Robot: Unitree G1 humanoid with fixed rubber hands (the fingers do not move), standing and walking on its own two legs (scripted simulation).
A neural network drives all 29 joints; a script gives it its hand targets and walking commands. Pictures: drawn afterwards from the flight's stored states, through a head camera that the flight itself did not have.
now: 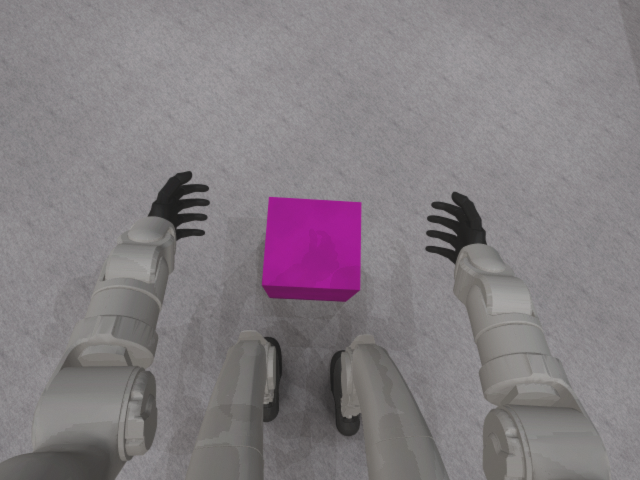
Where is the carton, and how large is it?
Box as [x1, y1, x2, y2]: [262, 197, 360, 301]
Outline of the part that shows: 269,197 262,285 269,297 345,301 359,290 360,202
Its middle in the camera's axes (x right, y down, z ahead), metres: -0.02 +0.04 +0.97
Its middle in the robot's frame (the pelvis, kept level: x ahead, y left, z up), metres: +0.47 -0.02 -0.55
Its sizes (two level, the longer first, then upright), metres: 0.210 0.200 0.250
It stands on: the floor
